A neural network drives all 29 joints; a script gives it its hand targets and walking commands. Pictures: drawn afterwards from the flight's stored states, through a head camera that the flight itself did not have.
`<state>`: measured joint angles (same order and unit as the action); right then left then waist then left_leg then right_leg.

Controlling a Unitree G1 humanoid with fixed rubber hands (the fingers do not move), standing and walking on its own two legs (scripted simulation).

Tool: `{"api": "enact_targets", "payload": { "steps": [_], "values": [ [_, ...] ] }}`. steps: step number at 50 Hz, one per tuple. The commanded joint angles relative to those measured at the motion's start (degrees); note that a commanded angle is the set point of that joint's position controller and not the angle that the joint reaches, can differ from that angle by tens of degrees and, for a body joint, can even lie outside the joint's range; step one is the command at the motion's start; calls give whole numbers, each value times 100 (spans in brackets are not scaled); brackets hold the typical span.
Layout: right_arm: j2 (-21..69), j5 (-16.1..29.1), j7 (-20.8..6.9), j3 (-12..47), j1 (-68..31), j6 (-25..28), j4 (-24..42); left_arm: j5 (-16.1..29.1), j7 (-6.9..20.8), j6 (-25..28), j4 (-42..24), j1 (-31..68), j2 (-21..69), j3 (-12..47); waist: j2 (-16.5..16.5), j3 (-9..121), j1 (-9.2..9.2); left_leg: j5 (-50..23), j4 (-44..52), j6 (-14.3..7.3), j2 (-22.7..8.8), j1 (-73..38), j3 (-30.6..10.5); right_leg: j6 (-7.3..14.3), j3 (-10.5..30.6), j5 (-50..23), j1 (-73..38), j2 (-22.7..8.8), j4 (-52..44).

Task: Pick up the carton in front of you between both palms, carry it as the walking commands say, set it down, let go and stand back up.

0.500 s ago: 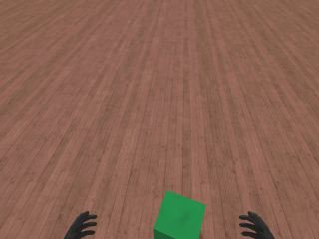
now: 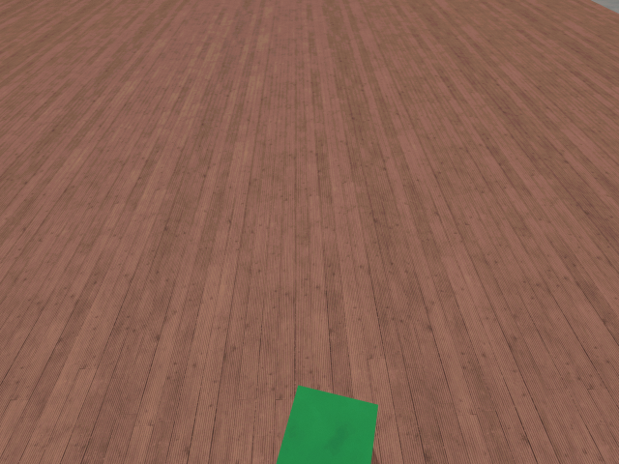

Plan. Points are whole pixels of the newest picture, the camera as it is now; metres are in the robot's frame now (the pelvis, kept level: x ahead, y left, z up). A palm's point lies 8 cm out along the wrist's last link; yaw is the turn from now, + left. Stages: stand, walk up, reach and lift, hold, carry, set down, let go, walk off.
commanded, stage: stand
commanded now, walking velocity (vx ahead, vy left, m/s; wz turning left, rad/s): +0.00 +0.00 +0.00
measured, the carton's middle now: (328, 451) +0.35 -0.02 -0.63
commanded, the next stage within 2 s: none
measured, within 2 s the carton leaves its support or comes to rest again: neither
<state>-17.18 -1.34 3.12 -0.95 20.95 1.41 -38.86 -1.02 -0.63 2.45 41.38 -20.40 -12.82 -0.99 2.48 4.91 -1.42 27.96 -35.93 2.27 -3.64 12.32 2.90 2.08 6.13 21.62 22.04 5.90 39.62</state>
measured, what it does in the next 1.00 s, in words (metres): stands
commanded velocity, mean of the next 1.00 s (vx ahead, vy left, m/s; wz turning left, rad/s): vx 0.00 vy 0.00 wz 0.00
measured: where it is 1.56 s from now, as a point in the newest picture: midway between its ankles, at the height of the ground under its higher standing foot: outside the picture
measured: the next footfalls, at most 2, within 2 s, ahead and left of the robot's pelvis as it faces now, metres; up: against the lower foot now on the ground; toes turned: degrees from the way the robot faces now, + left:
none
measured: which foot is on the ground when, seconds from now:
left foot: down 0.00-1.00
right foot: down 0.00-1.00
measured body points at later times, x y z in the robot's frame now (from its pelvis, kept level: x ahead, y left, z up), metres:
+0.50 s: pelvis +0.00 +0.00 +0.00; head +0.00 -0.02 +0.45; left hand +0.08 +0.26 -0.12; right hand +0.02 -0.28 -0.13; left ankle -0.10 +0.13 -0.72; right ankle -0.02 -0.10 -0.72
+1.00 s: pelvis -0.02 +0.01 +0.00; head -0.01 -0.01 +0.45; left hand +0.06 +0.26 -0.12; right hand -0.05 -0.25 -0.14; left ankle -0.10 +0.13 -0.72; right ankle -0.02 -0.10 -0.72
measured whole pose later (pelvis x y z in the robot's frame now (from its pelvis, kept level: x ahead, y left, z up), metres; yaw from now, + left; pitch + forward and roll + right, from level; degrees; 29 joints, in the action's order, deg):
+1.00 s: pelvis -0.02 +0.01 +0.00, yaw -5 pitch +1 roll +1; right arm -15.0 -1.7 2.9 -0.9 22.5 -2.1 -52.3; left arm -0.9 -2.4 -0.6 46.1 -19.5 -12.4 -0.6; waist 1.1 0.5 -1.6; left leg 25.7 -32.1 1.1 -2.6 7.1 8.2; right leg 1.0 10.8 19.1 20.1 5.8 39.0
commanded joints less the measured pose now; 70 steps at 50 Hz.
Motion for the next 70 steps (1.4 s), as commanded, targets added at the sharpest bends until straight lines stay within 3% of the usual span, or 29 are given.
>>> {"api": "enact_targets", "payload": {
  "steps": [1, 32, 57, 65, 70],
  "values": [
    [-602, 25, 52, -112, 264, -4, 294, 15, -57, -1, -226, -359, -754, -197, -141, 1, 29, -2487, 111, -114, -169, -267, -126, 89, 494, -3295, -70, -572, -331],
    [-509, -27, 35, -129, 488, -301, -586, -6, -170, -238, -91, -208, -747, -151, -367, -549, -17, -1452, 619, -335, -138, -501, 106, 155, 843, -2243, 138, -456, -557],
    [-297, -36, -3, -115, 615, -322, -1538, 27, -214, -263, 541, -189, -501, -107, -287, -776, 2, -1493, 928, -454, -238, -635, 167, 144, 749, -2169, 52, -437, -673],
    [-166, -30, -6, -121, 669, -337, -1795, 23, -236, -283, 831, -175, -426, -95, -408, -835, -5, -1285, 928, -457, -150, -684, 194, 171, 909, -2089, 76, -509, -856],
    [-110, -33, -3, -121, 668, -319, -1922, 36, -245, -286, 1015, -152, -330, -82, -313, -844, 3, -1494, 1009, -493, -229, -707, 171, 137, 766, -2139, 45, -461, -774]
  ]
}}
